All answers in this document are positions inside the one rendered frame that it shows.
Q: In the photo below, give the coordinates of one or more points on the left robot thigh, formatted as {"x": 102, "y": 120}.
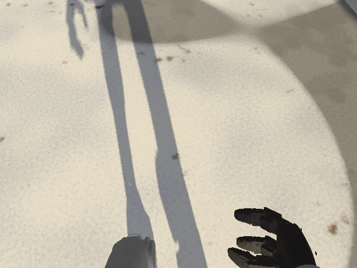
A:
{"x": 133, "y": 252}

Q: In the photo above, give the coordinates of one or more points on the right robot hand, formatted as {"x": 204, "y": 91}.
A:
{"x": 290, "y": 250}

